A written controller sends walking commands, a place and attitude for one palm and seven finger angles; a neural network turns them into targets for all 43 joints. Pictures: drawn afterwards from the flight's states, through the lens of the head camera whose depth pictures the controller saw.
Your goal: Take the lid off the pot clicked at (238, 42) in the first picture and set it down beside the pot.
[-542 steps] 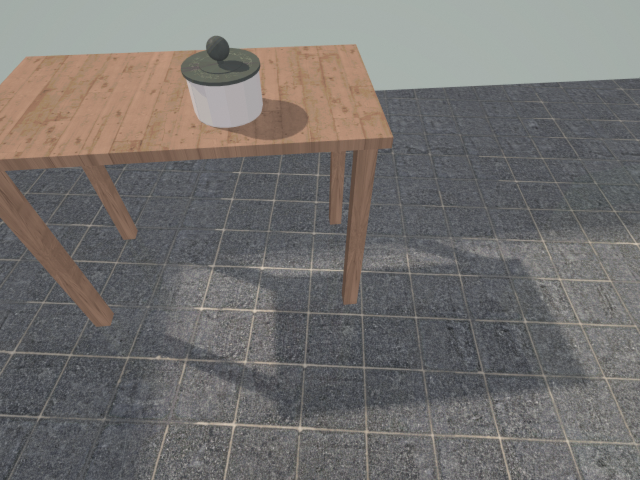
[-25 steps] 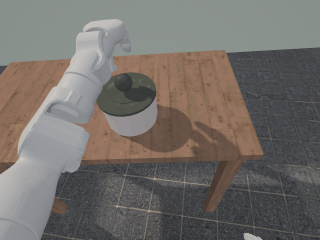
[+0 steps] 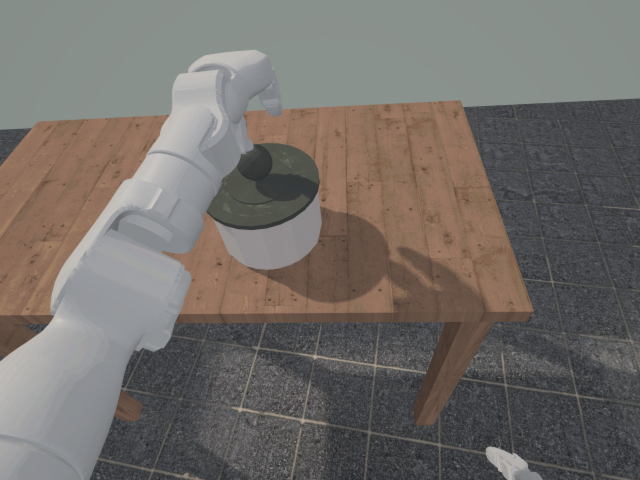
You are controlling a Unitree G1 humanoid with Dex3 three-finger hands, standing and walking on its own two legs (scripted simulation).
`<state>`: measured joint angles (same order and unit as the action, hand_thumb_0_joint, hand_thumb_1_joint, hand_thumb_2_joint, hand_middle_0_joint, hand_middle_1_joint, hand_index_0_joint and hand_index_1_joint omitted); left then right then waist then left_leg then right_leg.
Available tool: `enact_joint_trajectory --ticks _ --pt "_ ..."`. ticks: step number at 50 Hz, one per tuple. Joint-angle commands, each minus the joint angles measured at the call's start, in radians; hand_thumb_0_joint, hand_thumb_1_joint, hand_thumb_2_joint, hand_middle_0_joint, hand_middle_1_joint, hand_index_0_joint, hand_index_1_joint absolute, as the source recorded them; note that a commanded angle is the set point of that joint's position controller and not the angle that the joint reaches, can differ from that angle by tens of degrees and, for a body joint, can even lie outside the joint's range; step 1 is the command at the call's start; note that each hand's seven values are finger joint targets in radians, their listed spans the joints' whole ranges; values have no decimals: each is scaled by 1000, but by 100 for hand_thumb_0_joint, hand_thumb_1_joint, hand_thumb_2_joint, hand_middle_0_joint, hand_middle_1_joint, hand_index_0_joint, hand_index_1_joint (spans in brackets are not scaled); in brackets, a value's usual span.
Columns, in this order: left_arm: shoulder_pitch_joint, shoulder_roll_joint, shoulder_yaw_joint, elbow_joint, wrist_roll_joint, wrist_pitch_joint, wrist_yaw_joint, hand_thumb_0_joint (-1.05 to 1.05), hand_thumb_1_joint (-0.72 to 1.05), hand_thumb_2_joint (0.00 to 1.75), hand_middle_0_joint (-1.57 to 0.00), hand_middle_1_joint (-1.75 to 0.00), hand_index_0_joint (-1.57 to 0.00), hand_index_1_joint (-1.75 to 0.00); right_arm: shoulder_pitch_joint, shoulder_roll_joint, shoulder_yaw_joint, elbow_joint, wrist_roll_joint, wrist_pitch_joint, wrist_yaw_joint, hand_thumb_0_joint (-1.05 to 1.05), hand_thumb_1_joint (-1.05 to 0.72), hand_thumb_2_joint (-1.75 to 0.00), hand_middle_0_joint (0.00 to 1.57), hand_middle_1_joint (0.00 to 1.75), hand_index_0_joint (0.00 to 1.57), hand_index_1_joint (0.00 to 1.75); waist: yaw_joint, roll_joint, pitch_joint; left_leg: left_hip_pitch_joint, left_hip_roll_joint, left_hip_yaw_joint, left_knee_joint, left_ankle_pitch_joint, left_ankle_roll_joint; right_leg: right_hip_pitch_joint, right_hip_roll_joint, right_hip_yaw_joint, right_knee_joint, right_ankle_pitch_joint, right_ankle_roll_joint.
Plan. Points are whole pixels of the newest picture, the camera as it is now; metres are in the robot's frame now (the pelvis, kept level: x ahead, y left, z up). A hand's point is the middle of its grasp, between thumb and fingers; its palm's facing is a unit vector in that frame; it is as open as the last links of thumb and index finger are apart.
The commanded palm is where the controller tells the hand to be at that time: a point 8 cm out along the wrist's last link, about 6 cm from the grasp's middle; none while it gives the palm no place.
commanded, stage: lower the open fingers around the knob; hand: left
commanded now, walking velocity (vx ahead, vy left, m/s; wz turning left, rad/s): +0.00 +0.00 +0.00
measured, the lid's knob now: (254, 162) +0.51 +0.07 +0.12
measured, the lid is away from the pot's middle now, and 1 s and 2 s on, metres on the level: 0.00 0.00 0.00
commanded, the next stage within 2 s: close the fingers and squeeze the knob in 1.14 s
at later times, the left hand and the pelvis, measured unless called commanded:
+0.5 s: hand (243, 154) +0.48 +0.08 +0.17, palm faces -0.34 +0.01 -0.94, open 10.1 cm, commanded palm +0.47 +0.08 +0.23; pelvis +0.00 +0.00 +0.00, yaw -1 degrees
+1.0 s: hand (244, 165) +0.48 +0.08 +0.15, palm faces -0.34 +0.00 -0.94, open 10.1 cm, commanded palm +0.48 +0.08 +0.21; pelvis +0.00 +0.00 +0.00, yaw -1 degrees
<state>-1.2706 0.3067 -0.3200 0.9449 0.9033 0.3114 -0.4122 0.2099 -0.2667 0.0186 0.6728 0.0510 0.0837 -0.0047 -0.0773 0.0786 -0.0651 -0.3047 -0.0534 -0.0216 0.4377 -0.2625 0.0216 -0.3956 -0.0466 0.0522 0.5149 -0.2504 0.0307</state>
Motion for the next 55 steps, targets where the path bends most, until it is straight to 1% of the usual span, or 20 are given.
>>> enact_joint_trajectory --ticks 1,3,6,8,9,12,18,23,26,30,33,36,37,40,43,45,48,52,53,55 --pt "-523 194 57 -128 28 13 27 0 -35 158 -86 -8 -86 -8 -2 -107 -36 -113 -1 -37 -7 0 -90 -90 20 30 20 30 -5 -194 -398 117 -9 47 -13 330 42 220 36 -86 -14 437 -55" --pt "-478 156 35 -154 14 4 11 0 -35 158 -86 -8 -86 -8 -9 -111 -42 -126 -1 -35 -1 0 -90 -90 20 30 20 30 -3 -183 -407 135 -8 43 0 381 46 218 36 -89 -13 460 -58" --pt "-495 242 88 -157 22 1 -2 0 -35 158 -86 -8 -86 -8 -6 -116 -40 -124 0 -32 -9 0 -90 -90 20 30 20 30 -5 -202 -409 120 -15 53 -10 312 51 241 36 -79 -19 441 -51" --pt "-550 181 29 -191 9 -10 -6 0 -35 158 -86 -8 -86 -8 -3 -113 -43 -123 4 -35 -14 0 -90 -90 20 30 20 30 -23 -172 -387 133 -16 50 -9 301 54 206 39 -84 -29 422 -55" --pt "-594 229 61 -238 19 -17 0 0 -35 158 -86 -8 -86 -8 6 -109 -46 -119 3 -44 -14 0 -90 -90 20 30 20 30 -19 -159 -413 159 -12 43 -9 300 53 213 41 -82 -24 412 -54" --pt "-589 228 59 -218 21 -31 14 0 -35 158 -86 -8 -86 -8 25 -107 -45 -109 0 -59 -21 0 -90 -90 20 30 20 30 -22 -144 -418 174 -11 36 -10 303 52 199 45 -81 -23 398 -55" --pt "-451 239 99 -112 16 -26 46 0 -35 158 -86 -8 -86 -8 38 -122 -48 -96 -3 -53 -14 0 -90 -90 20 30 20 30 0 -164 -374 122 -6 42 -19 293 45 203 42 -88 -25 386 -60" --pt "-488 141 12 -213 13 -41 45 0 -35 158 -86 -8 -86 -8 14 -109 -52 -119 0 -55 -5 0 -90 -90 20 30 20 30 -14 -124 -408 169 -3 39 -6 332 47 183 42 -88 -22 396 -61" --pt "-476 210 69 -153 9 -34 46 0 -35 158 -86 -8 -86 -8 26 -117 -49 -99 2 -48 -16 0 -90 -90 20 30 20 30 -22 -185 -387 141 -4 47 -10 288 51 192 46 -85 -27 393 -53" --pt "-512 281 121 -196 14 -61 67 0 -35 158 -86 -8 -86 -8 37 -111 -49 -99 -2 -66 -26 0 -90 -90 20 30 20 30 -11 -160 -433 159 -3 39 -7 304 53 219 44 -78 -21 407 -55" --pt "-423 171 40 -144 19 -60 69 0 -35 158 -86 -8 -86 -8 43 -110 -52 -94 0 -55 -16 0 -90 -90 20 30 20 30 -19 -138 -395 154 1 41 -1 354 46 180 46 -87 -25 419 -59" --pt "-356 114 7 -93 10 -37 68 0 -35 158 -86 -8 -86 -8 29 -119 -50 -88 5 -33 -1 0 -90 -90 20 30 20 30 -22 -162 -322 127 5 45 -6 312 37 129 52 -102 -21 370 -58" --pt "-371 106 6 -125 -1 -38 67 0 -35 158 -86 -8 -86 -8 27 -118 -53 -92 3 -31 0 0 -90 -90 20 30 20 30 -23 -161 -348 141 4 45 -4 310 39 135 52 -100 -20 369 -57" --pt "-426 160 43 -161 -1 -51 73 0 -35 158 -86 -8 -86 -8 27 -116 -50 -94 -2 -29 -8 0 -90 -90 20 30 20 30 -25 -129 -392 157 0 42 6 325 44 157 49 -92 -17 391 -59" --pt "-520 270 114 -229 13 -69 98 0 -35 158 -86 -8 -86 -8 40 -117 -49 -93 -2 -32 -22 0 -90 -90 20 30 20 30 -21 -115 -437 154 2 39 2 327 47 200 47 -82 -20 413 -62" --pt "-524 209 59 -198 22 -73 109 0 -35 158 -86 -8 -86 -8 41 -102 -47 -88 0 -46 -25 0 -90 -90 20 30 20 30 -31 -104 -437 171 2 34 6 333 45 178 50 -84 -14 407 -61" --pt "-434 191 69 -158 12 -62 110 0 -35 158 -86 -8 -86 -8 49 -112 -54 -86 -3 -42 -16 0 -90 -90 20 30 20 30 -17 -137 -438 164 8 31 9 397 41 189 50 -90 -11 439 -61" --pt "-375 112 8 -50 2 -19 92 0 -35 158 -86 -8 -86 -8 44 -123 -50 -71 5 -19 -5 0 -90 -90 20 30 20 30 -35 -175 -331 109 5 48 -1 315 40 132 55 -101 -21 393 -55" --pt "-408 112 11 -80 -4 -25 87 0 -35 158 -86 -8 -86 -8 41 -128 -53 -75 3 -18 -7 0 -90 -90 20 30 20 30 -38 -163 -340 111 3 46 1 317 42 135 51 -100 -23 393 -59" --pt "-504 217 79 -206 6 -54 90 0 -35 158 -86 -8 -86 -8 38 -119 -53 -91 -3 -35 -13 0 -90 -90 20 30 20 30 -27 -114 -460 172 0 40 10 350 48 195 47 -82 -12 433 -58"
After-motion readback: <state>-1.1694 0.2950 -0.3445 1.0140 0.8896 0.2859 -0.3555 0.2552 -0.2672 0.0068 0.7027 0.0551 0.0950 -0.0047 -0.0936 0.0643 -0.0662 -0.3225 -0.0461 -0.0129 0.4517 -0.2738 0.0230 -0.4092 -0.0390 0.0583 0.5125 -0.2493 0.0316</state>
